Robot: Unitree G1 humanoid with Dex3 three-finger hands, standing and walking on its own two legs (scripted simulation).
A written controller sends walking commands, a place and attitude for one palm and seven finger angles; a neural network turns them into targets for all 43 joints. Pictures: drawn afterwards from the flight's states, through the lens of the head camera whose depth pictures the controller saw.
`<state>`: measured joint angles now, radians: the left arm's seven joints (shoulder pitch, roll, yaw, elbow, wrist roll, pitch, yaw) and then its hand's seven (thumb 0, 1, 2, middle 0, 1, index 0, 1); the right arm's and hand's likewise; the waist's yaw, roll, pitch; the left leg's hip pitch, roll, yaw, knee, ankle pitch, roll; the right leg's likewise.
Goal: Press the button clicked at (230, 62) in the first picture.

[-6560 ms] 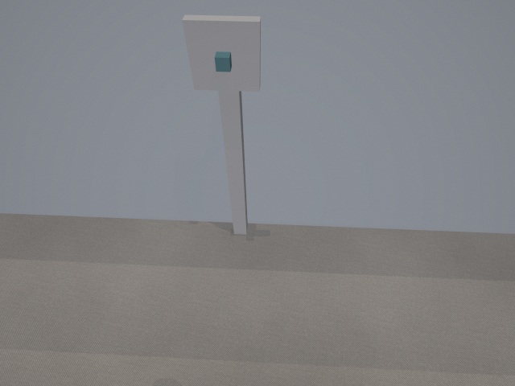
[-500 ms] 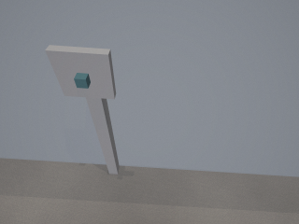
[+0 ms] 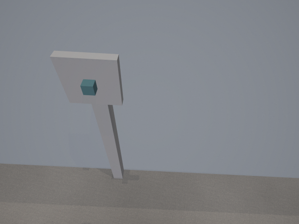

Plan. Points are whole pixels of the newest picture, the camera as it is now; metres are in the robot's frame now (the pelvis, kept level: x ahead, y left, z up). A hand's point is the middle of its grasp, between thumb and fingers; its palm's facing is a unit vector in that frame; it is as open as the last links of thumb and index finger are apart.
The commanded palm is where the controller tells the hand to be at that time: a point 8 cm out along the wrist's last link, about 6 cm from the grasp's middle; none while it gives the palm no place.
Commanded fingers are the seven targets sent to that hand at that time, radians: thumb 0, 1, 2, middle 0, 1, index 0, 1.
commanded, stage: raise the hand and make a fist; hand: left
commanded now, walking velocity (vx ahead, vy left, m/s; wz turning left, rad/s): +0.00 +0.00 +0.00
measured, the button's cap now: (89, 86) +0.46 +0.22 +0.10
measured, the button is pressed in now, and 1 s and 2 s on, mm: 0 0 0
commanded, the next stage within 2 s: none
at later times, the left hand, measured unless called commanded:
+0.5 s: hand out of the picture +0.13 +0.15 -0.05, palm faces +0.08 -1.00 +0.00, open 5.4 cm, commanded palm +0.11 +0.22 -0.02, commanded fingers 0.00 0.90 0.90 -0.81 -0.96 -0.81 -0.96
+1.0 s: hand (78, 191) +0.19 +0.18 +0.03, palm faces +0.13 -0.99 -0.08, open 3.1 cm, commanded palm +0.15 +0.23 +0.03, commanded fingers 0.00 0.90 0.90 -1.30 -1.50 -1.30 -1.50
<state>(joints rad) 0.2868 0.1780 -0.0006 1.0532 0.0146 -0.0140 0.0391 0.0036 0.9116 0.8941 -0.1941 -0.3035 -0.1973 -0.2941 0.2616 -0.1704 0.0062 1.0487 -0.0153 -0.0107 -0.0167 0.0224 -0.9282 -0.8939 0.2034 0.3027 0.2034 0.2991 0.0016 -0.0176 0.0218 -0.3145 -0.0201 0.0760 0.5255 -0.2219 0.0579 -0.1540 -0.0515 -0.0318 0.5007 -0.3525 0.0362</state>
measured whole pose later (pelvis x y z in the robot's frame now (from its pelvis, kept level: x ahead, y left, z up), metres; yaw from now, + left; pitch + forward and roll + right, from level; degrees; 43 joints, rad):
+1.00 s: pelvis +0.00 -0.04 -0.04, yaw +1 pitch +10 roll +0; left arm 0.53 0.22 0.27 -0.11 -0.33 -0.37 -0.27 0.02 0.90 0.89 -1.20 -1.40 -1.20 -1.39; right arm 0.29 -0.23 -0.03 0.60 0.04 -0.18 -0.07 0.02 -0.90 -0.89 0.21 0.30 0.21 0.30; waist 0.00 0.02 -0.11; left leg -0.69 0.03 0.01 0.90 -0.38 0.00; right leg -0.56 0.02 -0.07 0.90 -0.51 -0.04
